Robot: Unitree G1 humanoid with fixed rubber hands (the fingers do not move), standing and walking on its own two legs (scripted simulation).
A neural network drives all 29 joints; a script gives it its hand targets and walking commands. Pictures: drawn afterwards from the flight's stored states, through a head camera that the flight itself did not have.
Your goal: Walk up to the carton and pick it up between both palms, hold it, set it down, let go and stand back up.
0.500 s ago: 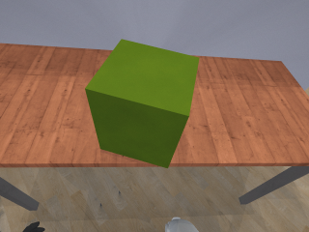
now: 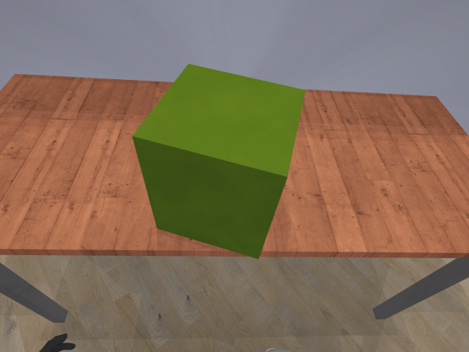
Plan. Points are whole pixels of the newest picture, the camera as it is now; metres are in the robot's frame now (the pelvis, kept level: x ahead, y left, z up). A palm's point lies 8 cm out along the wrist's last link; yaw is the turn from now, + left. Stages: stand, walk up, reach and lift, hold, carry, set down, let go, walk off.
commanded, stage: walk up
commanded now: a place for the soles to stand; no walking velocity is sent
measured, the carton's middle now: (224, 165) +0.42 +0.02 +0.08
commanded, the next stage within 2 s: none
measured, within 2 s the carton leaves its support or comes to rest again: neither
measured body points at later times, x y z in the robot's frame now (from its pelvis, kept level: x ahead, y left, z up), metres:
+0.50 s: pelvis +0.00 -0.01 +0.00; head +0.01 +0.01 +0.45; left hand +0.11 +0.31 -0.12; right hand +0.09 -0.33 -0.08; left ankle +0.01 +0.12 -0.72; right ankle +0.03 -0.14 -0.72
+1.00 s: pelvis +0.00 -0.01 +0.00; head +0.01 +0.01 +0.45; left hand +0.11 +0.31 -0.12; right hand +0.09 -0.33 -0.08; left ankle +0.01 +0.12 -0.72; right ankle +0.03 -0.14 -0.72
